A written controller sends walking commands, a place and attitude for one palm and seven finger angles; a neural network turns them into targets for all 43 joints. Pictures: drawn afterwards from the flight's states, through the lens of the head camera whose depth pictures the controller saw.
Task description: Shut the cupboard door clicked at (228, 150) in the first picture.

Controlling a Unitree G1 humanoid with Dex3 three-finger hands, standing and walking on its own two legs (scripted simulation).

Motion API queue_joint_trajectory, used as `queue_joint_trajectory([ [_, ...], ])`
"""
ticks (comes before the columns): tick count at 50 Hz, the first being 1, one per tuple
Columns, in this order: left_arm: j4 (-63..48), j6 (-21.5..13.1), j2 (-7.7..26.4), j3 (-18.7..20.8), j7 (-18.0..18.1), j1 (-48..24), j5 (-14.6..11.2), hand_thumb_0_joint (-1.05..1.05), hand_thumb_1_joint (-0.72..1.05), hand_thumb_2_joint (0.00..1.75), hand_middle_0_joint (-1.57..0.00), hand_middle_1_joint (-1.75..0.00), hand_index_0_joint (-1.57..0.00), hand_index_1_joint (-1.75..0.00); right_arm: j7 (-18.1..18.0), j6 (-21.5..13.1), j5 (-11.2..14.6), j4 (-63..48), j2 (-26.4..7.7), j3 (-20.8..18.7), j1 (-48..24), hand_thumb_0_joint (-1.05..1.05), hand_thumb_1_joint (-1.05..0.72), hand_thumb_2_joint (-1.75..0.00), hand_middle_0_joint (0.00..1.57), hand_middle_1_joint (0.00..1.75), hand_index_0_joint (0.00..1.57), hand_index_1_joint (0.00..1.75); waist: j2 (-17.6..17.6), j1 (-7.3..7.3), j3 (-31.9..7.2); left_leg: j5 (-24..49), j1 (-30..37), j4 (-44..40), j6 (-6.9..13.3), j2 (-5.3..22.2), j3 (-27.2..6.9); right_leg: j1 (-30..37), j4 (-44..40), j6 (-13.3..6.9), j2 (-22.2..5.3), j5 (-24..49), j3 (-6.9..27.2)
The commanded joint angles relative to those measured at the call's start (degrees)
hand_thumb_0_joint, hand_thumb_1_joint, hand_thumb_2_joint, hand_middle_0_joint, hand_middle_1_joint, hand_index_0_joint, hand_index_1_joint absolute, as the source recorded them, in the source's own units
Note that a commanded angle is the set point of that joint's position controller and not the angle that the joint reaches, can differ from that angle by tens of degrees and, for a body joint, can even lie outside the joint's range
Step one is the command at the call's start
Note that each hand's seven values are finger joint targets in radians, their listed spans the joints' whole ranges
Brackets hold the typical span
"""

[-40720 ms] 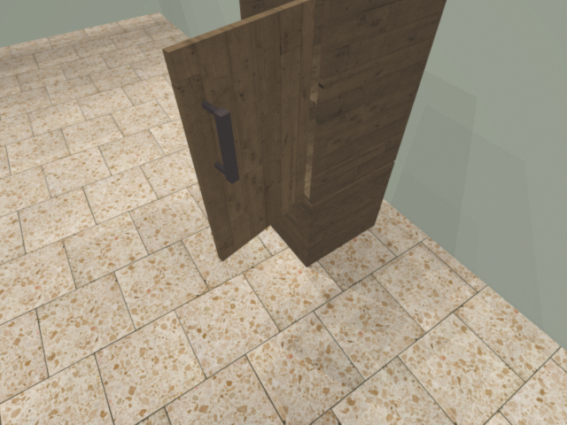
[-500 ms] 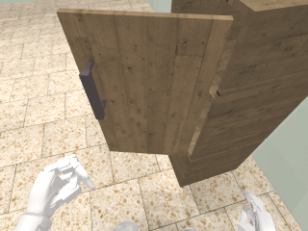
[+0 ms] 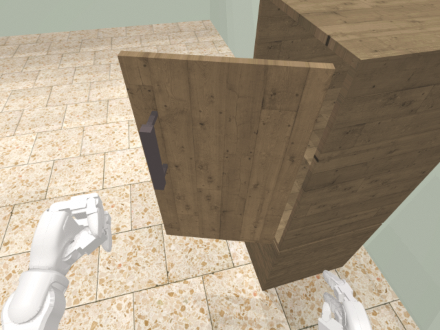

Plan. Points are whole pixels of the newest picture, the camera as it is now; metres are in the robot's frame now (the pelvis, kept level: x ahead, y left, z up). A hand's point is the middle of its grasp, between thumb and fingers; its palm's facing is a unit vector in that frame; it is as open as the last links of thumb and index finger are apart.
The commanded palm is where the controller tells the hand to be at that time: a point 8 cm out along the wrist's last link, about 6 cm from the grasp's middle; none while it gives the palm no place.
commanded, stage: raise the hand and make a fist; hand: left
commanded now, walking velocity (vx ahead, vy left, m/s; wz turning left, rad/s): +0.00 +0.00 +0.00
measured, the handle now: (156, 152) +0.42 +0.17 +0.10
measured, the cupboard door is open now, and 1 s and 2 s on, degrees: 69 69 69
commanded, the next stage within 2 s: bring the fist close to the handle in 0.34 s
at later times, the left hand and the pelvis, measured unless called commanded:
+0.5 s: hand (134, 247) +0.23 +0.16 +0.08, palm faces -0.01 -1.00 -0.06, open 3.1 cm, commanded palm +0.21 +0.22 +0.10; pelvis +0.01 -0.02 +0.00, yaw +0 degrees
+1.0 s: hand (133, 211) +0.28 +0.17 +0.10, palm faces +0.07 -1.00 -0.06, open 3.1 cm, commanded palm +0.26 +0.20 +0.10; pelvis +0.01 -0.03 +0.01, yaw -1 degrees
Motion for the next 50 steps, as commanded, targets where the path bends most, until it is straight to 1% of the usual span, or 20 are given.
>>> queue_joint_trajectory([
  [1,-5.1,1.9,3.3,-0.6,-3.2,-0.4,-1.0,0.0,0.9,0.9,-1.3,-1.5,-1.3,-1.5,-0.5,-3.1,0.8,-8.8,-8.4,-4.1,-4.5,0.0,-0.9,-0.9,0.2,0.3,0.2,0.3,-0.3,-0.41,-4.2,14.1,6.2,-10.7,-1.4,0.5,-3.1,1.3,-6.4,-1.6,2.4,13.3,-0.6],
  [4,-7.9,2.9,6.7,2.5,-3.0,-1.3,-1.1,0.0,0.9,0.9,-1.3,-1.5,-1.3,-1.5,-0.8,-2.9,0.6,-9.5,-8.6,-4.2,-5.4,0.0,-0.9,-0.9,0.2,0.3,0.2,0.3,-2.1,0.3,-5.2,14.8,6.1,-10.6,-0.9,0.1,-2.6,3.4,-7.0,-1.5,2.2,14.3,0.0],
  [9,-15.9,-4.4,10.3,7.1,1.4,-8.0,-1.1,0.0,0.9,0.9,-1.3,-1.5,-1.3,-1.5,-0.8,-3.5,-0.5,-8.9,-7.6,-3.9,-5.5,0.0,-0.9,-0.9,0.2,0.3,0.2,0.3,0.2,0.4,-7.7,15.7,7.9,-9.9,-1.0,0.0,-2.1,3.1,-6.0,-1.7,2.4,13.7,0.4],
  [12,-14.0,-7.5,6.7,4.3,1.9,-6.9,-0.7,0.0,0.9,0.9,-1.3,-1.5,-1.3,-1.5,-0.2,-4.3,-0.5,-7.6,-7.3,-3.9,-5.4,0.0,-0.9,-0.9,0.2,0.3,0.2,0.3,3.8,-0.5,-7.5,15.8,8.7,-9.2,-1.2,0.0,-1.7,1.4,-5.4,-1.7,2.3,13.8,0.3],
  [15,-9.3,-5.9,3.7,0.1,-0.2,-3.3,-0.1,0.0,0.9,0.9,-1.3,-1.5,-1.3,-1.5,0.2,-4.2,0.1,-7.2,-8.0,-4.4,-4.9,0.0,-0.9,-0.9,0.2,0.3,0.2,0.3,2.7,-1.62,-6.0,14.8,7.6,-8.7,-0.9,-0.1,-1.2,1.1,-6.3,-1.4,2.0,14.3,0.8],
  [18,-6.2,-1.9,4.3,-0.4,-2.7,-0.9,-0.6,0.0,0.9,0.9,-1.3,-1.5,-1.3,-1.5,-0.2,-3.8,0.6,-7.9,-8.5,-4.7,-4.9,0.0,-0.9,-0.9,0.2,0.3,0.2,0.3,0.1,-1.12,-4.4,12.0,5.6,-9.3,-0.7,-0.3,-1.0,1.6,-8.2,-1.0,1.6,12.4,1.6],
  [19,-4.7,-0.9,5.5,0.9,-2.9,0.1,-0.7,0.0,0.9,0.9,-1.3,-1.5,-1.3,-1.5,-0.5,-3.5,0.6,-7.9,-8.6,-4.8,-5.1,0.0,-0.9,-0.9,0.2,0.3,0.2,0.3,-2.8,-0.95,-3.4,12.2,4.7,-9.1,-0.5,-0.3,-1.0,2.5,-9.0,-0.9,1.5,12.4,2.3],
  [20,-6.8,-0.5,5.7,0.8,-3.1,-1.2,-0.8,0.0,0.9,0.9,-1.3,-1.5,-1.3,-1.5,-0.6,-3.3,0.7,-8.5,-8.6,-4.7,-5.4,0.0,-0.9,-0.9,0.2,0.3,0.2,0.3,-2.4,-0.84,-4.3,12.4,5.0,-9.2,-0.4,-0.5,-0.8,2.9,-9.1,-0.7,1.3,12.6,2.5],
  [24,-11.9,-3.7,10.9,7.2,-0.4,-8.0,-1.4,0.0,0.9,0.9,-1.3,-1.5,-1.3,-1.5,-1.2,-3.3,-0.2,-8.2,-8.0,-4.4,-6.0,0.0,-0.9,-0.9,0.2,0.3,0.2,0.3,-3.4,-0.4,-6.3,14.1,6.0,-8.7,-0.3,-0.5,-1.0,4.1,-8.4,-0.5,1.3,14.1,3.0],
  [28,-7.9,-7.8,8.8,6.6,0.7,-13.5,-1.5,0.0,0.9,0.9,-1.3,-1.5,-1.3,-1.5,-0.9,-3.9,0.0,-6.0,-7.5,-4.1,-5.9,0.0,-0.9,-0.9,0.2,0.3,0.2,0.3,0.2,-1.54,-5.6,13.0,7.2,-8.2,-0.6,-0.5,-0.8,1.6,-7.9,-0.8,1.5,12.7,2.9],
  [31,-3.8,-7.0,5.7,2.2,-1.9,-13.0,-1.3,0.0,0.9,0.9,-1.3,-1.5,-1.3,-1.5,-0.7,-4.1,0.3,-5.7,-7.9,-4.3,-5.8,0.0,-0.9,-0.9,0.2,0.3,0.2,0.3,1.2,-1.89,-6.9,13.5,7.5,-8.0,-0.5,-0.8,-0.3,2.3,-8.3,-0.6,1.1,14.4,3.6],
  [33,-0.6,-4.7,5.7,1.3,-3.7,-11.8,-1.4,0.0,0.9,0.9,-1.3,-1.5,-1.3,-1.5,-0.9,-4.0,0.6,-5.5,-8.4,-4.6,-5.1,0.0,-0.9,-0.9,0.2,0.3,0.2,0.3,1.1,-1.75,-7.4,14.2,7.4,-8.1,-0.5,-0.8,-0.2,3.2,-8.7,-0.5,0.9,16.2,3.6],
  [35,1.0,-2.3,6.0,1.1,-5.0,-10.9,-1.5,0.0,0.9,0.9,-1.3,-1.5,-1.3,-1.5,-1.0,-3.6,0.8,-6.1,-8.8,-4.8,-4.8,0.0,-0.9,-0.9,0.2,0.3,0.2,0.3,-2.1,-1.58,-7.8,15.5,6.5,-7.9,-0.3,-0.8,-0.2,4.7,-9.1,0.0,0.5,18.7,4.4],
  [37,-1.0,-1.4,6.1,1.1,-4.8,-12.8,-1.5,0.0,0.9,0.9,-1.3,-1.5,-1.3,-1.5,-1.1,-3.4,0.8,-6.8,-8.5,-4.8,-5.5,0.0,-0.9,-0.9,0.2,0.3,0.2,0.3,-1.7,-1.15,-8.3,16.5,7.6,-8.7,-0.3,-0.8,-0.2,5.1,-8.8,0.0,0.5,20.0,3.6],
  [39,-2.7,-2.0,9.7,5.6,-2.9,-12.4,-1.8,0.0,0.9,0.9,-1.3,-1.5,-1.3,-1.5,-1.2,-3.3,0.3,-7.1,-8.5,-4.8,-5.7,0.0,-0.9,-0.9,0.2,0.3,0.2,0.3,-4.7,-0.32,-9.1,17.4,7.2,-8.6,-0.3,-0.7,-0.3,6.6,-8.7,0.3,0.3,21.7,3.8],
  [41,-3.6,-3.7,10.0,7.2,-0.9,-15.1,-1.5,0.0,0.9,0.9,-1.3,-1.5,-1.3,-1.5,-0.9,-2.8,0.1,-7.0,-7.9,-4.6,-5.9,0.0,-0.9,-0.9,0.2,0.3,0.2,0.3,-5.3,-0.49,-9.2,17.6,7.3,-9.0,-0.4,-0.9,-0.1,6.5,-8.2,0.4,0.4,22.5,3.7],
  [44,-2.9,-6.3,11.3,9.5,1.4,-15.1,-0.9,0.0,0.9,0.9,-1.3,-1.5,-1.3,-1.5,-0.4,-2.4,-0.2,-6.2,-7.6,-4.7,-6.0,0.0,-0.9,-0.9,0.2,0.3,0.2,0.3,-3.5,0.07,-8.7,17.9,7.2,-8.8,-0.6,-0.8,0.6,6.7,-7.7,0.2,0.5,22.9,3.8],
  [46,-2.3,-6.9,7.3,4.9,0.9,-17.8,-0.1,0.0,0.9,0.9,-1.3,-1.5,-1.3,-1.5,0.1,-2.2,0.0,-6.0,-7.3,-4.6,-6.3,0.0,-0.9,-0.9,0.2,0.3,0.2,0.3,0.6,-1.01,-8.5,18.8,8.7,-9.0,-0.6,-0.9,1.0,5.2,-7.2,-0.3,0.8,23.1,3.2],
  [47,-1.4,-6.6,7.4,4.7,0.6,-17.1,0.1,0.0,0.9,0.9,-1.3,-1.5,-1.3,-1.5,0.2,-2.3,0.1,-5.8,-7.5,-4.7,-5.8,0.0,-0.9,-0.9,0.2,0.3,0.2,0.3,2.9,-0.86,-8.7,18.7,9.2,-9.0,-0.8,-0.8,1.0,4.7,-7.2,-0.7,1.0,21.9,2.9],
  [50,0.7,-4.8,3.9,-0.9,-1.2,-18.5,0.4,0.0,0.9,0.9,-1.3,-1.5,-1.3,-1.5,0.1,-2.2,0.6,-5.7,-8.0,-4.9,-5.3,0.0,-0.9,-0.9,0.2,0.3,0.2,0.3,2.4,-2.39,-7.3,17.8,9.7,-9.2,-0.6,-0.4,0.4,2.9,-8.0,-0.7,1.4,20.2,2.5],
])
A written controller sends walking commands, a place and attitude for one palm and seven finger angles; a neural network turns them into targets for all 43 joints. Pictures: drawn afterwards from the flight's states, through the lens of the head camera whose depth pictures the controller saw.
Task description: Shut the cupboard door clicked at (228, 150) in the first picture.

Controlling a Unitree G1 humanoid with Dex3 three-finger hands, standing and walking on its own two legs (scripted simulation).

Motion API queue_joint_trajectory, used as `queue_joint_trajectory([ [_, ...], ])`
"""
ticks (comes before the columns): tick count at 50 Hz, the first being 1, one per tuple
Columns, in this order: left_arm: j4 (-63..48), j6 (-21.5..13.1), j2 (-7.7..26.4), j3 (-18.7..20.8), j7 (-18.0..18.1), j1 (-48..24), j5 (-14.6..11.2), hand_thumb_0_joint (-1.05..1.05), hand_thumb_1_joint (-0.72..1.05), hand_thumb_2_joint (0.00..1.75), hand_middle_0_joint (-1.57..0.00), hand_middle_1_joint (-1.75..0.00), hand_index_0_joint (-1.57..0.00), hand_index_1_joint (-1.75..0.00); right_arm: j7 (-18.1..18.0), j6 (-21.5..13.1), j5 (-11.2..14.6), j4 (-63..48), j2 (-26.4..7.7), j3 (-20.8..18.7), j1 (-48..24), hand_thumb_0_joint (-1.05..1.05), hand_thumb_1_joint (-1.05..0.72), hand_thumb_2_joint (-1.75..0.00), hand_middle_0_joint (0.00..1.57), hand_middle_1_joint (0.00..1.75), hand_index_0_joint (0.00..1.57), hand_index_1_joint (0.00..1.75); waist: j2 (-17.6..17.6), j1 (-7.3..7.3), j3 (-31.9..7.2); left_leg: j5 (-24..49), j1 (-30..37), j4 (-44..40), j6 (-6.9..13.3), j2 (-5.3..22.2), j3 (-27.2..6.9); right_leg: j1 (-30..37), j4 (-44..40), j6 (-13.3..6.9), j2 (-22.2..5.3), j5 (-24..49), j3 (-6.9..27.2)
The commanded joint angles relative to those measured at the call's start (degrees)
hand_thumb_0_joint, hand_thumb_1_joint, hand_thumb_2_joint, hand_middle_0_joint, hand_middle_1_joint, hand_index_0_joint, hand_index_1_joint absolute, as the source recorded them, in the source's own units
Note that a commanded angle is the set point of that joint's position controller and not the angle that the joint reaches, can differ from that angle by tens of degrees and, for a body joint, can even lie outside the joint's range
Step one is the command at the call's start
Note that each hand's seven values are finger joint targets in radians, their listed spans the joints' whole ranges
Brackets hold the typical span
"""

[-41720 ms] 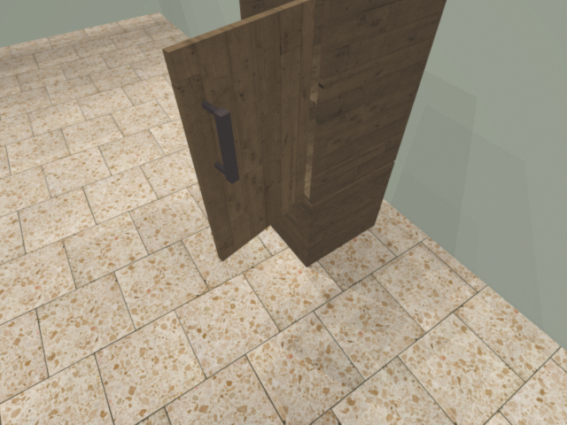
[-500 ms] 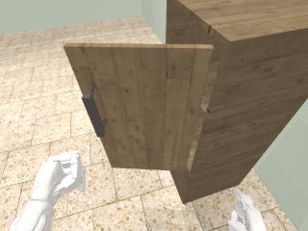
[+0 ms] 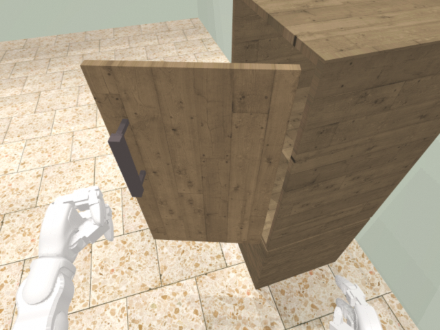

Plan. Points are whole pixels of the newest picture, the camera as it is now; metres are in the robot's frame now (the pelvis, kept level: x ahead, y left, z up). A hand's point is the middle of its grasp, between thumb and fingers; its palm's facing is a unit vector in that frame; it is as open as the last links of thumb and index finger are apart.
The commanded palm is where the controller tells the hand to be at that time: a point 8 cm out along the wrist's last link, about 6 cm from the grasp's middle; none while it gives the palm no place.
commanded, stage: bring the fist close to the handle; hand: left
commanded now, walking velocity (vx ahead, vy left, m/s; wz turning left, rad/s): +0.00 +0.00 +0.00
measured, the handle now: (131, 160) +0.41 +0.20 +0.09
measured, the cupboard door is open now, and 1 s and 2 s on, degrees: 69 69 49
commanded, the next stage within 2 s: push the door shut along its arc in 0.84 s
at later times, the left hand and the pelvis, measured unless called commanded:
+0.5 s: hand (136, 198) +0.32 +0.17 +0.09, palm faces +0.02 -1.00 -0.04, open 3.1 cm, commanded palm +0.29 +0.22 +0.10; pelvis +0.00 +0.01 +0.00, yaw -1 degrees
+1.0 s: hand (137, 198) +0.32 +0.17 +0.09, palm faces +0.04 -1.00 -0.04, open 3.1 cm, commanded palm +0.30 +0.22 +0.10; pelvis -0.01 +0.00 +0.01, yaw -1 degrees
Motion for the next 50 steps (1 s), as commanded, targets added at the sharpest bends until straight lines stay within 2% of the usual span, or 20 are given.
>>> queue_joint_trajectory([
  [1,-11.5,-2.1,4.2,-3.6,-2.2,-12.9,-0.6,0.0,0.9,0.9,-1.3,-1.5,-1.3,-1.5,-0.3,-3.0,0.6,-8.4,-6.8,-2.3,-4.4,0.0,-0.9,-0.9,0.2,0.3,0.2,0.3,2.5,-1.63,-8.0,16.0,6.9,-4.6,1.7,-1.3,-0.4,1.4,-6.7,1.3,0.4,19.7,1.7],
  [6,-10.5,-1.0,5.0,-2.8,0.0,-17.1,0.1,0.0,0.9,0.9,-1.3,-1.5,-1.3,-1.5,-0.8,-2.6,0.3,-8.5,-7.1,-2.3,-4.6,0.0,-0.9,-0.9,0.2,0.3,0.2,0.3,-3.5,-1.3,-9.1,14.7,7.1,-5.5,1.8,-1.2,-1.4,1.2,-6.6,1.5,0.5,17.5,1.1],
  [9,-9.4,-1.9,8.3,0.3,3.4,-21.5,1.6,0.0,0.9,0.9,-1.3,-1.5,-1.3,-1.5,-0.7,-1.7,-0.3,-7.8,-6.9,-2.1,-5.3,0.0,-0.9,-0.9,0.2,0.3,0.2,0.3,-2.8,-0.35,-9.3,14.1,6.9,-6.2,1.5,-1.0,-1.3,1.6,-6.1,1.2,0.5,15.5,1.2],
  [12,-8.1,-2.5,6.8,-0.2,5.3,-23.9,2.6,0.0,0.9,0.9,-1.3,-1.5,-1.3,-1.5,0.1,-1.0,-0.4,-7.7,-6.0,-1.9,-5.7,0.0,-0.9,-0.9,0.2,0.3,0.2,0.3,0.6,0.02,-11.4,16.3,8.5,-6.2,1.3,-1.1,-0.7,2.5,-5.4,0.8,0.4,17.8,1.3],
  [14,-6.1,-2.4,8.3,1.0,5.9,-23.3,3.2,0.0,0.9,0.9,-1.3,-1.5,-1.3,-1.5,0.4,-0.2,-0.6,-7.4,-6.3,-1.8,-5.5,0.0,-0.9,-0.9,0.2,0.3,0.2,0.3,0.9,0.48,-12.6,17.3,8.4,-6.2,1.3,-1.0,-0.5,3.9,-5.5,0.7,0.4,18.8,1.5],
  [16,-5.0,-1.9,4.8,-2.2,5.3,-23.4,3.2,0.0,0.9,0.9,-1.3,-1.5,-1.3,-1.5,0.8,0.2,-0.3,-7.8,-5.9,-1.9,-5.3,0.0,-0.9,-0.9,0.2,0.3,0.2,0.3,1.1,-0.02,-12.8,19.2,8.9,-6.0,1.2,-1.0,0.0,4.2,-5.5,0.7,0.4,21.7,1.4],
  [18,-3.8,-1.3,3.8,-3.2,4.6,-23.3,3.0,0.0,0.9,0.9,-1.3,-1.5,-1.3,-1.5,1.0,0.6,-0.1,-7.7,-6.0,-2.1,-4.8,0.0,-0.9,-0.9,0.2,0.3,0.2,0.3,2.2,-0.17,-12.5,20.5,9.3,-6.0,0.8,-0.8,0.0,4.2,-5.5,0.6,0.6,23.0,1.2],
  [19,-1.7,-0.7,3.9,-3.2,4.4,-22.7,3.0,0.0,0.9,0.9,-1.3,-1.5,-1.3,-1.5,1.0,0.9,-0.1,-7.8,-6.3,-2.1,-4.6,0.0,-0.9,-0.9,0.2,0.3,0.2,0.3,-0.2,-0.48,-11.1,19.7,8.4,-6.0,1.1,-0.8,-0.2,4.0,-6.1,0.8,0.6,22.6,1.2],
  [22,-1.0,-0.4,2.0,-5.2,3.9,-26.5,2.6,0.0,0.9,0.9,-1.3,-1.5,-1.3,-1.5,0.8,1.3,0.2,-7.6,-6.5,-2.3,-4.3,0.0,-0.9,-0.9,0.2,0.3,0.2,0.3,-2.3,-1.45,-9.2,17.7,8.2,-6.4,1.2,-0.7,-0.4,2.6,-6.7,0.9,0.8,21.2,1.1],
  [24,-1.5,-0.8,4.9,-2.1,4.6,-24.4,2.6,0.0,0.9,0.9,-1.3,-1.5,-1.3,-1.5,0.7,1.5,0.0,-7.9,-6.8,-2.5,-4.4,0.0,-0.9,-0.9,0.2,0.3,0.2,0.3,-3.2,-0.2,-10.3,18.3,8.1,-6.5,1.3,-0.8,-0.3,4.5,-6.9,0.9,0.6,21.9,1.4],
  [26,-2.5,-1.5,5.5,-1.3,5.0,-24.9,2.7,0.0,0.9,0.9,-1.3,-1.5,-1.3,-1.5,0.9,1.8,0.0,-8.1,-6.5,-2.5,-4.5,0.0,-0.9,-0.9,0.2,0.3,0.2,0.3,-3.6,-0.14,-11.9,19.1,8.7,-6.7,1.3,-1.0,0.1,5.2,-6.6,1.0,0.6,23.3,1.5],
  [28,-4.2,-2.7,5.6,-1.4,5.6,-26.5,3.2,0.0,0.9,0.9,-1.3,-1.5,-1.3,-1.5,1.0,2.0,-0.2,-8.3,-6.2,-2.3,-5.0,0.0,-0.9,-0.9,0.2,0.3,0.2,0.3,-1.4,-0.01,-12.0,19.6,9.1,-6.9,1.2,-1.0,0.2,5.3,-6.2,0.8,0.5,23.4,1.6],
  [29,-4.4,-3.3,7.8,0.5,6.3,-26.2,3.6,0.0,0.9,0.9,-1.3,-1.5,-1.3,-1.5,0.9,2.2,-0.4,-7.9,-6.3,-2.5,-4.9,0.0,-0.9,-0.9,0.2,0.3,0.2,0.3,-1.5,0.3,-12.2,19.8,9.1,-6.7,1.3,-0.9,0.3,5.8,-6.2,0.8,0.5,23.3,1.8],
  [30,-4.9,-3.6,5.2,-2.0,6.2,-26.3,3.7,0.0,0.9,0.9,-1.3,-1.5,-1.3,-1.5,1.1,2.2,-0.3,-8.2,-5.9,-2.3,-5.2,0.0,-0.9,-0.9,0.2,0.3,0.2,0.3,-0.2,-0.06,-12.3,19.9,9.5,-6.8,1.4,-1.0,0.5,5.5,-6.2,0.8,0.5,23.6,1.8],
  [31,-4.5,-4.0,6.4,-1.0,6.5,-27.5,3.9,0.0,0.9,0.9,-1.3,-1.5,-1.3,-1.5,1.1,2.2,-0.2,-7.8,-5.9,-2.3,-5.1,0.0,-0.9,-0.9,0.2,0.3,0.2,0.3,-0.5,-0.36,-11.2,19.3,9.4,-6.8,1.3,-0.8,0.4,4.8,-6.3,0.8,0.6,23.0,1.7],
  [33,-5.5,-4.6,4.2,-3.4,6.3,-28.2,3.9,0.0,0.9,0.9,-1.3,-1.5,-1.3,-1.5,1.3,2.2,-0.2,-7.7,-5.7,-2.3,-5.3,0.0,-0.9,-0.9,0.2,0.3,0.2,0.3,2.3,-0.79,-11.5,18.9,10.2,-6.7,1.2,-0.9,0.4,4.1,-6.3,0.6,0.7,22.2,1.7],
  [38,-0.1,-3.1,4.0,-3.5,4.9,-27.2,3.2,0.0,0.9,0.9,-1.3,-1.5,-1.3,-1.5,0.9,2.6,0.1,-7.3,-6.5,-2.4,-5.1,0.0,-0.9,-0.9,0.2,0.3,0.2,0.3,-1.9,-1.24,-9.1,14.8,8.2,-7.1,1.4,-1.1,0.3,3.6,-7.9,1.0,0.7,19.4,2.1],
  [47,1.1,-3.6,8.0,0.7,4.3,-30.5,2.2,0.0,0.9,0.9,-1.3,-1.5,-1.3,-1.5,0.5,3.3,0.0,-7.4,-6.3,-2.2,-5.3,0.0,-0.9,-0.9,0.2,0.3,0.2,0.3,-2.7,-0.44,-11.7,15.9,8.4,-7.1,1.6,-1.6,0.9,6.7,-8.3,1.4,0.2,22.2,3.2],
  [49,1.6,-4.6,9.7,1.0,4.0,-32.9,2.6,0.0,0.9,0.9,-1.3,-1.5,-1.3,-1.5,0.3,3.4,-0.1,-7.1,-6.6,-2.2,-5.3,0.0,-0.9,-0.9,0.2,0.3,0.2,0.3,-2.6,-1.02,-11.0,15.1,8.2,-7.0,1.8,-1.5,0.8,6.2,-8.3,1.4,0.2,21.1,3.4],
  [50,1.9,-4.9,8.6,-0.4,3.3,-34.8,2.6,0.0,0.9,0.9,-1.3,-1.5,-1.3,-1.5,0.4,3.4,0.1,-6.8,-6.4,-2.2,-5.4,0.0,-0.9,-0.9,0.2,0.3,0.2,0.3,-0.7,-1.62,-10.4,15.1,8.6,-7.0,1.8,-1.5,1.0,5.3,-8.4,1.3,0.2,21.3,3.5],
])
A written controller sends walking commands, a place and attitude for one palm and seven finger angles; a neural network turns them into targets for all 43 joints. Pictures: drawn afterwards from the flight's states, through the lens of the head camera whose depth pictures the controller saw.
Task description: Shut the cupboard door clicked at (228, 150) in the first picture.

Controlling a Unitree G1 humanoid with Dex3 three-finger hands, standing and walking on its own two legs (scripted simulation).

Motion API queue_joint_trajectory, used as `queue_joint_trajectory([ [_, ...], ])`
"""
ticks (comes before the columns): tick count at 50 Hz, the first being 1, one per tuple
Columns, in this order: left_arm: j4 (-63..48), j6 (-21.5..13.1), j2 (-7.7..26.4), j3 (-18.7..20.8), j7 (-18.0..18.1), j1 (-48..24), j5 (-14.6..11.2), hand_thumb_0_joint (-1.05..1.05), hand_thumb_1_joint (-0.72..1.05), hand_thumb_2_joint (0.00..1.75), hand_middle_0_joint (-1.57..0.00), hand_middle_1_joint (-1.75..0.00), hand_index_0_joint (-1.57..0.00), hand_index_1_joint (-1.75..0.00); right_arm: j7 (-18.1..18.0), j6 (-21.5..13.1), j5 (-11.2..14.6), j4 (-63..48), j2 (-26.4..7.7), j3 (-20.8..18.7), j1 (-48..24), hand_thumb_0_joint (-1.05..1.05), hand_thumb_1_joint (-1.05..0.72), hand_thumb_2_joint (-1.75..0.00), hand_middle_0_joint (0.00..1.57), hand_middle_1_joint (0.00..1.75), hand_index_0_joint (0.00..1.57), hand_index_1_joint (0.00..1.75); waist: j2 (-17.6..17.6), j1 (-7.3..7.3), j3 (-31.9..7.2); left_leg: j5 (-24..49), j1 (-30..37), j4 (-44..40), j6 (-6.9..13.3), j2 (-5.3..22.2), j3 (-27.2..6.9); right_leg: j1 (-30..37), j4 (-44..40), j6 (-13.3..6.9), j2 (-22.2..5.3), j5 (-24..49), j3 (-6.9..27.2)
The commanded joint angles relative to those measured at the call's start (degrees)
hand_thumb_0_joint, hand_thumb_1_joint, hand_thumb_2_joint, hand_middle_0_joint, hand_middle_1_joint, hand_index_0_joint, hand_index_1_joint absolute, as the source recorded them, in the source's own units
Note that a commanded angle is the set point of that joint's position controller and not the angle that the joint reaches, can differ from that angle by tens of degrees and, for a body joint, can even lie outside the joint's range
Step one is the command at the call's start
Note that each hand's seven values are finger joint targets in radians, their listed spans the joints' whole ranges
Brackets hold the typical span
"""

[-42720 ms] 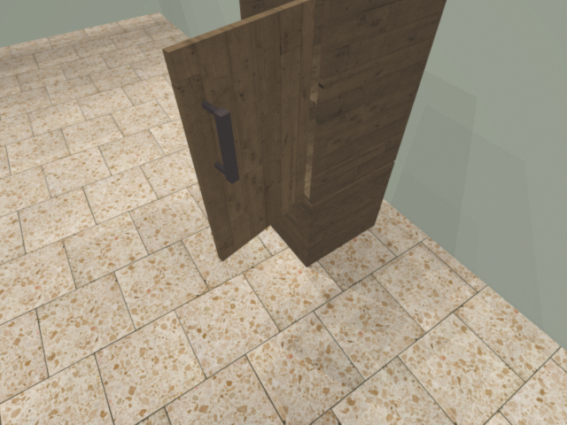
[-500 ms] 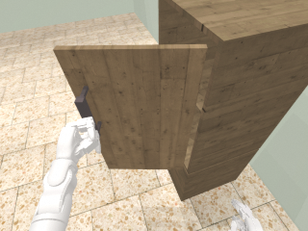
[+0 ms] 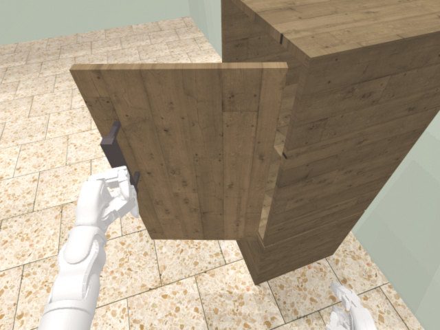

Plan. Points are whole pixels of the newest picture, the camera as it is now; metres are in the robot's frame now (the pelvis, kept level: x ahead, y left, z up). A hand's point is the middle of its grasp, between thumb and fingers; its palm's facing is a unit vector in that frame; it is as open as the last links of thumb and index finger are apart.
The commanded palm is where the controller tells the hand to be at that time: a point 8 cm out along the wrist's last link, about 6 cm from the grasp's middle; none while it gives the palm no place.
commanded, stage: push the door shut along its arc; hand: left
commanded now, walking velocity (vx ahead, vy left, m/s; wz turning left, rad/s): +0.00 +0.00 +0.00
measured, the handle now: (124, 162) +0.41 +0.21 +0.09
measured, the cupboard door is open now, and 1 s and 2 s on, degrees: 69 49 36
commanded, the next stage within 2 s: pull the fist back off the door in 1.82 s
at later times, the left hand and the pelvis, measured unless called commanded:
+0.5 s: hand (134, 177) +0.37 +0.18 +0.09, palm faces -0.08 -1.00 -0.05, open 3.1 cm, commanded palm +0.37 +0.22 +0.09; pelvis -0.01 +0.01 +0.00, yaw +1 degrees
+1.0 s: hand (157, 150) +0.44 +0.15 +0.09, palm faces -0.25 -0.97 -0.03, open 3.1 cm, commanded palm +0.43 +0.19 +0.09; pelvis -0.02 +0.02 -0.01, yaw +0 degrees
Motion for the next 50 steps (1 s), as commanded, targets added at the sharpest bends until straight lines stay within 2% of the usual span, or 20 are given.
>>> queue_joint_trajectory([
  [1,-11.3,-5.7,11.5,4.4,-1.3,-21.3,-0.9,0.0,0.9,0.9,-1.3,-1.5,-1.3,-1.5,-0.5,-2.6,0.2,-7.2,-7.2,-2.4,-3.8,0.0,-0.9,-0.9,0.2,0.3,0.2,0.3,-1.4,-1.09,-11.1,12.4,6.1,-3.6,1.7,-1.4,-0.4,3.5,-6.2,1.3,0.2,18.7,2.3],
  [4,-7.1,-5.5,12.9,4.3,-3.5,-24.6,-1.2,0.0,0.9,0.9,-1.3,-1.5,-1.3,-1.5,-0.9,-2.2,0.3,-6.5,-7.9,-2.5,-3.1,0.0,-0.9,-0.9,0.2,0.3,0.2,0.3,-2.4,-1.84,-10.8,11.8,5.5,-3.2,1.9,-1.5,-0.5,3.5,-6.7,1.4,0.0,18.3,2.8],
  [6,-4.7,-4.8,10.6,1.9,-5.2,-27.9,-1.8,0.0,0.9,0.9,-1.3,-1.5,-1.3,-1.5,-1.0,-2.1,0.6,-6.5,-7.8,-2.3,-3.0,0.0,-0.9,-0.9,0.2,0.3,0.2,0.3,-1.2,-2.37,-10.6,10.5,5.4,-3.4,1.8,-1.7,-0.7,2.2,-6.8,1.3,0.0,16.8,2.7],
  [9,-1.5,-4.2,12.9,3.6,-6.6,-29.8,-2.4,0.0,0.9,0.9,-1.3,-1.5,-1.3,-1.5,-1.4,-1.7,0.7,-6.2,-8.4,-2.7,-2.1,0.0,-0.9,-0.9,0.2,0.3,0.2,0.3,-2.4,-2.28,-12.4,11.7,5.7,-3.0,1.9,-1.7,-1.0,3.1,-6.7,1.2,-0.1,17.9,2.7],
  [13,-0.2,-4.8,10.6,1.3,-7.9,-34.0,-2.9,0.0,0.9,0.9,-1.3,-1.5,-1.3,-1.5,-1.2,-1.7,0.8,-6.1,-8.4,-2.8,-1.4,0.0,-0.9,-0.9,0.2,0.3,0.2,0.3,-2.7,-2.67,-14.4,13.0,6.8,-3.0,1.9,-1.8,-1.4,2.4,-5.9,1.0,0.1,19.5,2.2],
  [14,0.8,-5.2,12.4,2.4,-7.9,-34.8,-2.7,0.0,0.9,0.9,-1.3,-1.5,-1.3,-1.5,-1.3,-1.5,0.7,-5.8,-8.7,-2.9,-1.0,0.0,-0.9,-0.9,0.2,0.3,0.2,0.3,-3.6,-2.88,-14.0,12.9,6.5,-2.8,2.0,-1.7,-1.4,2.5,-6.1,1.1,0.0,19.1,2.3],
  [17,3.5,-5.9,12.7,2.1,-8.4,-37.8,-2.2,0.0,0.9,0.9,-1.3,-1.5,-1.3,-1.5,-1.2,-1.1,0.7,-5.2,-8.9,-2.9,-0.1,0.0,-0.9,-0.9,0.2,0.3,0.2,0.3,-2.7,-3.06,-14.1,12.9,6.6,-2.9,1.9,-1.7,-1.8,1.2,-5.4,0.8,0.2,18.6,1.9],
  [22,8.3,-6.9,12.4,-0.3,-9.0,-47.9,-1.3,0.0,0.9,0.9,-1.3,-1.5,-1.3,-1.5,-1.2,-0.4,0.8,-4.3,-9.1,-2.6,0.5,0.0,-0.9,-0.9,0.2,0.3,0.2,0.3,-0.4,-4.82,-12.8,9.0,6.6,-3.1,1.9,-1.7,-2.5,-2.5,-5.7,0.4,0.5,13.0,1.7],
  [24,11.2,-7.1,13.3,0.0,-9.4,-51.5,-1.1,0.0,0.9,0.9,-1.3,-1.5,-1.3,-1.5,-1.4,0.0,0.7,-3.7,-9.5,-2.6,1.4,0.0,-0.9,-0.9,0.2,0.3,0.2,0.3,-2.3,-5.52,-13.0,8.1,6.3,-2.9,2.1,-1.6,-2.8,-3.1,-5.8,0.4,0.6,11.6,1.7],
  [26,14.6,-7.2,13.4,-0.6,-10.4,-55.0,-1.1,0.0,0.9,0.9,-1.3,-1.5,-1.3,-1.5,-1.4,0.2,0.9,-3.3,-9.8,-2.6,1.9,0.0,-0.9,-0.9,0.2,0.3,0.2,0.3,-1.5,-6.14,-13.4,7.2,5.8,-2.7,2.0,-1.6,-3.1,-4.4,-5.4,0.3,0.7,10.7,1.6],
  [27,16.3,-7.3,12.1,-2.0,-10.9,-56.6,-0.9,0.0,0.9,0.9,-1.3,-1.5,-1.3,-1.5,-1.4,0.2,0.8,-3.1,-9.6,-2.5,2.0,0.0,-0.9,-0.9,0.2,0.3,0.2,0.3,-0.6,-6.29,-13.3,6.6,5.9,-2.6,2.0,-1.7,-3.3,-5.5,-5.1,0.2,0.8,9.8,1.4],
  [31,21.0,-8.1,13.6,-1.0,-12.3,-62.0,-0.8,0.0,0.9,0.9,-1.3,-1.5,-1.3,-1.5,-1.2,0.4,0.6,-2.1,-10.3,-2.7,3.9,0.0,-0.9,-0.9,0.2,0.3,0.2,0.3,0.0,-6.96,-16.7,8.2,6.5,-1.6,1.9,-1.6,-3.9,-6.5,-3.9,-0.1,0.8,11.0,1.2],
  [35,24.4,-8.6,11.2,-2.9,-13.8,-65.2,-0.8,0.0,0.9,0.9,-1.3,-1.5,-1.3,-1.5,-0.9,0.5,0.2,-1.4,-10.5,-2.9,5.6,0.0,-0.9,-0.9,0.2,0.3,0.2,0.3,1.5,-7.82,-18.6,10.6,8.3,-0.6,1.7,-1.3,-4.7,-9.3,-2.5,-0.2,1.0,11.9,0.5],
  [36,26.0,-8.7,12.6,-1.3,-13.9,-65.2,-0.9,0.0,0.9,0.9,-1.3,-1.5,-1.3,-1.5,-0.8,0.6,0.2,-1.3,-10.9,-3.0,6.1,0.0,-0.9,-0.9,0.2,0.3,0.2,0.3,0.3,-7.57,-19.0,10.3,7.7,-0.4,1.6,-1.3,-4.9,-9.4,-2.4,-0.3,1.1,11.5,0.5],
  [39,27.1,-9.3,12.9,-1.0,-13.8,-68.0,-0.6,0.0,0.9,0.9,-1.3,-1.5,-1.3,-1.5,-0.7,0.8,-0.2,-0.9,-10.9,-3.1,7.2,0.0,-0.9,-0.9,0.2,0.3,0.2,0.3,1.4,-7.8,-19.0,11.9,8.0,-0.2,1.6,-0.9,-5.3,-10.9,-1.5,-0.4,1.1,11.8,0.2],
  [40,26.9,-9.4,11.6,-2.2,-13.8,-68.3,-0.4,0.0,0.9,0.9,-1.3,-1.5,-1.3,-1.5,-0.5,0.8,-0.2,-1.1,-10.7,-3.1,7.4,0.0,-0.9,-0.9,0.2,0.3,0.2,0.3,1.6,-8.03,-19.5,12.5,8.4,0.0,1.6,-0.9,-5.4,-11.4,-1.3,-0.4,1.3,12.1,0.0],
  [44,29.7,-10.0,17.0,2.1,-13.3,-70.6,0.4,0.0,0.9,0.9,-1.3,-1.5,-1.3,-1.5,-0.5,1.3,-0.5,-0.5,-11.4,-3.3,9.3,0.0,-0.9,-0.9,0.2,0.3,0.2,0.3,-0.6,-8.04,-20.3,13.0,6.3,0.4,1.8,-0.8,-5.2,-10.4,-0.9,-0.3,1.4,12.9,0.5],
  [46,29.4,-10.2,15.3,0.7,-13.9,-71.5,0.8,0.0,0.9,0.9,-1.3,-1.5,-1.3,-1.5,-0.2,1.5,-0.6,-0.8,-11.1,-3.4,9.4,0.0,-0.9,-0.9,0.2,0.3,0.2,0.3,1.4,-8.45,-21.8,13.8,7.4,0.9,1.7,-0.8,-4.8,-11.3,-0.7,-0.2,1.4,13.6,0.5],
  [49,30.9,-10.3,17.9,2.4,-14.6,-72.4,1.1,0.0,0.9,0.9,-1.3,-1.5,-1.3,-1.5,-0.3,1.8,-0.7,-0.3,-11.5,-3.5,10.6,0.0,-0.9,-0.9,0.2,0.3,0.2,0.3,2.0,-8.49,-22.1,14.7,7.4,1.3,1.7,-0.7,-5.1,-11.6,-0.3,-0.5,1.6,13.8,0.4],
  [50,31.0,-10.1,17.1,2.1,-14.9,-72.4,0.8,0.0,0.9,0.9,-1.3,-1.5,-1.3,-1.5,-0.2,1.9,-0.8,-0.6,-11.3,-3.4,10.5,0.0,-0.9,-0.9,0.2,0.3,0.2,0.3,2.5,-8.36,-22.5,15.5,7.5,1.5,1.7,-0.8,-5.2,-11.4,-0.3,-0.5,1.7,14.5,0.4],
])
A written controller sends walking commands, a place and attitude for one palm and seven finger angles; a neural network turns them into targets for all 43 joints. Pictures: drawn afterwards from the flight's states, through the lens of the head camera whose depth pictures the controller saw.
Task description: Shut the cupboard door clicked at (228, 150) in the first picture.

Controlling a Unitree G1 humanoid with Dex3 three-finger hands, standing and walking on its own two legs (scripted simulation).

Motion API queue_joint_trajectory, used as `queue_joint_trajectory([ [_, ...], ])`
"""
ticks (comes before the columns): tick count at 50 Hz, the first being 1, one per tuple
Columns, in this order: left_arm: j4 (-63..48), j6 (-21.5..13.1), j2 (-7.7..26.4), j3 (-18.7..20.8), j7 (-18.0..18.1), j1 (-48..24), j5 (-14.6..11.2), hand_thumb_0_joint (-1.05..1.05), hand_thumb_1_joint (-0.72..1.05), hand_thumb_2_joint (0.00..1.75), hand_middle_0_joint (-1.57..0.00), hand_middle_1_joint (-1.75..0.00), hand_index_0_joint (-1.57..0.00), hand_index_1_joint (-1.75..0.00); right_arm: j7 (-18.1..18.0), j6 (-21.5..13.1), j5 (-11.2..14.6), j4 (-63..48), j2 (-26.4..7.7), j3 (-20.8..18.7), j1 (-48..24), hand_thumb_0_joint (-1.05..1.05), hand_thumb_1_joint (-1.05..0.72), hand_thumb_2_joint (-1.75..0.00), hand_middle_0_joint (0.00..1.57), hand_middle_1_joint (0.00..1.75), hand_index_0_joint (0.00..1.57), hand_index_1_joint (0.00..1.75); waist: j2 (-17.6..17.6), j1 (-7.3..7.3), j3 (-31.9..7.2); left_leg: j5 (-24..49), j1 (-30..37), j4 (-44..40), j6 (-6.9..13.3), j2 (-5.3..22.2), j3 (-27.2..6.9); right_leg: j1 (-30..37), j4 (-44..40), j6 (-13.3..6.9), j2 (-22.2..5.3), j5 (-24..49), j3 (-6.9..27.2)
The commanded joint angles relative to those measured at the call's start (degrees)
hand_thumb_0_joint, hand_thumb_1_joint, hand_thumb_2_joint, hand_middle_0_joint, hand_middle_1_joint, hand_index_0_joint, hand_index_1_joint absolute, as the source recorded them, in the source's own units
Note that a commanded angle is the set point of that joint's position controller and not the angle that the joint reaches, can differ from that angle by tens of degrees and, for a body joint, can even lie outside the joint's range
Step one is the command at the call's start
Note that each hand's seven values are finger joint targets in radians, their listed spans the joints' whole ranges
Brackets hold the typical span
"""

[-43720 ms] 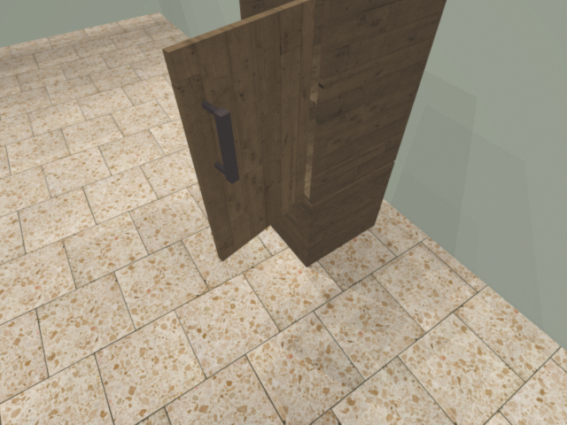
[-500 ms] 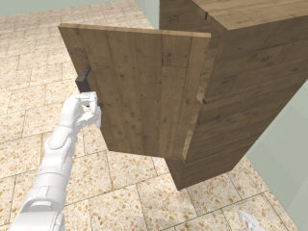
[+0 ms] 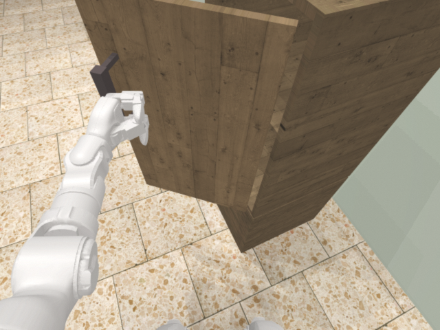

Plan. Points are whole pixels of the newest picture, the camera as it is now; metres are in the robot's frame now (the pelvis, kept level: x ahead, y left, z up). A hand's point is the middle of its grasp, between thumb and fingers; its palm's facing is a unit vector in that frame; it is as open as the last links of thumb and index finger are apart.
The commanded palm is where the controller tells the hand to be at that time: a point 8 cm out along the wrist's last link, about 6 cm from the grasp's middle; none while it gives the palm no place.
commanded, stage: push the door shut along its arc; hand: left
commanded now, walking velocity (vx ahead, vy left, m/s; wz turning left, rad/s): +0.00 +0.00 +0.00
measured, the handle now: (118, 98) +0.53 +0.18 +0.10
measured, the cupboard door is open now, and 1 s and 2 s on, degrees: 49 36 32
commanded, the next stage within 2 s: pull the fist back off the door in 0.82 s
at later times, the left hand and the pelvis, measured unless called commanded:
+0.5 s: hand (167, 103) +0.51 +0.08 +0.10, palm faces -0.37 -0.93 -0.01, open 3.1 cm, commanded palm +0.52 +0.13 +0.10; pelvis +0.01 -0.01 -0.01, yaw -1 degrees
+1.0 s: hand (177, 96) +0.53 +0.06 +0.11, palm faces -0.32 -0.95 +0.06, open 3.3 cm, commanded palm +0.54 +0.08 +0.10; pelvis +0.00 -0.01 -0.02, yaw +1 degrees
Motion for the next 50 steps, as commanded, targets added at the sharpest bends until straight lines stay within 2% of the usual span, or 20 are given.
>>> queue_joint_trajectory([
  [1,-11.7,-3.6,9.2,2.1,-1.8,-30.9,-1.2,0.0,0.9,0.9,-1.3,-1.5,-1.3,-1.5,-0.4,-1.3,-0.2,-5.0,-10.0,-3.3,4.3,0.0,-0.9,-0.9,0.2,0.3,0.2,0.3,3.2,-2.35,-22.8,15.7,20.3,-5.1,-0.4,0.3,-5.1,0.4,-5.0,-2.0,2.9,14.0,0.3],
  [6,-10.2,-3.5,10.6,2.1,-2.6,-35.6,-0.4,0.0,0.9,0.9,-1.3,-1.5,-1.3,-1.5,-0.5,-0.9,-0.4,-4.4,-10.2,-3.4,5.9,0.0,-0.9,-0.9,0.2,0.3,0.2,0.3,2.8,-4.0,-21.6,15.1,18.8,-4.2,-0.1,0.4,-5.0,-1.4,-5.1,-1.8,3.1,14.0,0.5],
  [7,-9.8,-3.3,8.6,0.2,-3.0,-35.8,-0.2,0.0,0.9,0.9,-1.3,-1.5,-1.3,-1.5,-0.4,-1.0,-0.5,-4.4,-9.9,-3.3,5.7,0.0,-0.9,-0.9,0.2,0.3,0.2,0.3,3.8,-4.19,-21.7,15.2,18.7,-3.9,0.0,0.3,-4.8,-1.7,-4.9,-1.9,3.2,14.0,0.5],
  [8,-10.2,-3.4,10.1,1.4,-3.2,-37.2,-0.3,0.0,0.9,0.9,-1.3,-1.5,-1.3,-1.5,-0.5,-1.0,-0.6,-4.2,-10.3,-3.5,6.3,0.0,-0.9,-0.9,0.2,0.3,0.2,0.3,3.3,-4.45,-22.5,15.2,19.1,-3.7,0.0,0.4,-5.2,-2.0,-4.8,-1.9,3.2,13.9,0.5],
  [10,-7.4,-2.7,8.4,0.1,-3.7,-37.3,-0.5,0.0,0.9,0.9,-1.3,-1.5,-1.3,-1.5,-0.6,-0.8,-0.6,-3.8,-10.2,-3.3,6.4,0.0,-0.9,-0.9,0.2,0.3,0.2,0.3,2.4,-5.04,-21.0,14.9,18.0,-3.2,0.2,0.2,-5.0,-2.7,-4.9,-1.9,3.4,13.9,0.4],
  [13,-4.6,-1.7,13.3,3.9,-3.9,-40.3,-0.5,0.0,0.9,0.9,-1.3,-1.5,-1.3,-1.5,-0.9,-0.7,-0.6,-3.4,-11.0,-3.2,7.5,0.0,-0.9,-0.9,0.2,0.3,0.2,0.3,0.6,-5.74,-21.2,11.8,14.6,-3.0,0.5,0.1,-4.7,-2.2,-5.0,-1.6,3.3,12.4,1.1],
  [17,-4.2,-1.5,16.0,5.3,-4.0,-42.6,0.7,0.0,0.9,0.9,-1.3,-1.5,-1.3,-1.5,-0.9,-0.9,-1.2,-3.5,-10.7,-3.1,8.4,0.0,-0.9,-0.9,0.2,0.3,0.2,0.3,4.3,-5.51,-24.3,15.3,15.0,-1.4,0.6,-0.1,-4.7,-2.0,-3.6,-1.8,3.2,15.3,1.4],
  [19,-4.1,-1.6,18.4,8.0,-4.2,-40.9,0.8,0.0,0.9,0.9,-1.3,-1.5,-1.3,-1.5,-0.8,-0.7,-1.4,-4.0,-10.9,-3.2,9.5,0.0,-0.9,-0.9,0.2,0.3,0.2,0.3,4.2,-4.63,-28.3,19.5,15.6,-0.5,0.7,-0.2,-4.4,0.2,-2.4,-1.8,3.3,19.3,1.5],
  [21,-6.5,-1.8,16.4,6.3,-5.0,-41.4,1.0,0.0,0.9,0.9,-1.3,-1.5,-1.3,-1.5,-0.5,-0.5,-1.6,-4.6,-10.6,-3.5,9.4,0.0,-0.9,-0.9,0.2,0.3,0.2,0.3,3.8,-4.88,-30.6,21.1,16.5,0.0,0.7,-0.2,-4.3,0.8,-2.3,-1.5,3.5,21.5,1.7],
  [27,-4.8,-0.1,13.4,2.6,-6.9,-45.9,0.7,0.0,0.9,0.9,-1.3,-1.5,-1.3,-1.5,-0.8,0.4,-1.5,-3.6,-10.7,-3.6,9.6,0.0,-0.9,-0.9,0.2,0.3,0.2,0.3,2.8,-7.0,-26.4,18.1,13.9,0.7,1.1,-0.5,-3.7,-1.0,-3.3,-1.2,4.0,20.5,1.6],
  [28,-4.5,0.0,15.0,4.1,-7.0,-46.6,0.6,0.0,0.9,0.9,-1.3,-1.5,-1.3,-1.5,-0.9,0.3,-1.5,-3.2,-11.1,-3.7,10.3,0.0,-0.9,-0.9,0.2,0.3,0.2,0.3,2.5,-7.08,-26.5,17.9,13.8,0.8,1.2,-0.5,-3.8,-0.9,-3.5,-1.3,3.9,20.5,1.8],
  [30,-4.4,0.3,12.7,1.8,-7.6,-47.6,0.2,0.0,0.9,0.9,-1.3,-1.5,-1.3,-1.5,-1.2,0.4,-1.4,-2.7,-10.9,-3.5,9.9,0.0,-0.9,-0.9,0.2,0.3,0.2,0.3,4.4,-7.35,-26.6,19.3,15.6,1.4,1.2,-0.6,-3.8,-2.7,-3.3,-1.5,4.2,20.6,1.3],
  [33,-4.2,0.7,11.9,0.7,-8.2,-51.2,-0.2,0.0,0.9,0.9,-1.3,-1.5,-1.3,-1.5,-1.5,-0.2,-1.6,-1.6,-11.1,-3.5,10.5,0.0,-0.9,-0.9,0.2,0.3,0.2,0.3,3.2,-8.84,-25.9,17.3,15.1,1.5,1.4,-0.5,-4.1,-4.1,-3.8,-1.3,4.2,18.6,1.4],
  [35,-3.7,0.9,9.3,-1.3,-8.6,-51.8,-0.5,0.0,0.9,0.9,-1.3,-1.5,-1.3,-1.5,-1.6,-0.3,-1.6,-1.0,-11.0,-3.4,9.8,0.0,-0.9,-0.9,0.2,0.3,0.2,0.3,5.1,-8.77,-26.8,19.1,17.3,2.1,1.3,-0.6,-4.5,-6.2,-3.1,-1.6,4.5,18.6,0.7],
  [38,-3.6,1.3,10.0,-1.2,-8.9,-54.7,-0.8,0.0,0.9,0.9,-1.3,-1.5,-1.3,-1.5,-1.8,-1.2,-1.8,-0.3,-11.4,-3.4,10.1,0.0,-0.9,-0.9,0.2,0.3,0.2,0.3,4.8,-9.57,-27.0,16.3,16.1,2.3,1.4,-0.5,-4.6,-7.1,-3.2,-1.5,4.3,16.1,1.0],
  [42,-4.2,1.6,6.4,-3.7,-8.8,-57.2,-0.9,0.0,0.9,0.9,-1.3,-1.5,-1.3,-1.5,-1.8,-2.1,-2.2,1.0,-11.2,-3.5,9.5,0.0,-0.9,-0.9,0.2,0.3,0.2,0.3,7.9,-9.81,-28.3,18.3,19.5,3.2,1.2,-0.3,-5.4,-10.9,-2.2,-1.9,4.5,15.0,-0.1],
  [46,-3.2,2.0,4.1,-5.1,-8.4,-59.3,-0.8,0.0,0.9,0.9,-1.3,-1.5,-1.3,-1.5,-2.1,-2.8,-2.2,2.2,-11.6,-3.5,9.8,0.0,-0.9,-0.9,0.2,0.3,0.2,0.3,6.5,-11.03,-27.7,18.0,19.7,3.7,1.4,0.0,-5.9,-14.1,-1.5,-1.8,4.6,13.6,-0.6],
  [47,-1.4,3.2,7.5,7.5,3.4,-60.7,-4.7,0.0,0.9,0.9,-1.3,-1.5,-1.3,-1.5,-1.2,-3.2,-1.6,1.0,-9.1,-3.1,11.4,0.0,-0.9,-0.9,0.2,0.3,0.2,0.3,9.2,-8.02,-28.7,16.1,14.0,3.4,0.0,0.6,-6.6,-11.0,-2.2,-1.4,3.8,12.8,0.4],
  [48,0.3,3.9,4.7,5.2,9.5,-57.4,-2.4,0.0,0.9,0.9,-1.3,-1.5,-1.3,-1.5,0.1,-3.3,-2.0,0.7,-8.9,-2.9,12.4,0.0,-0.9,-0.9,0.2,0.3,0.2,0.3,7.3,-8.23,-29.5,15.7,13.5,2.3,-0.4,0.8,-7.0,-9.8,-1.7,-0.9,3.9,12.4,0.2],
  [50,-0.1,3.4,0.2,4.5,16.3,-54.9,-0.8,0.0,0.9,0.9,-1.3,-1.5,-1.3,-1.5,1.9,-3.2,-3.0,0.3,-8.7,-3.6,13.3,0.0,-0.9,-0.9,0.2,0.3,0.2,0.3,4.5,-8.25,-30.8,19.5,15.1,2.3,-0.7,1.2,-8.0,-10.6,-0.5,-0.5,4.1,13.8,-0.8],
])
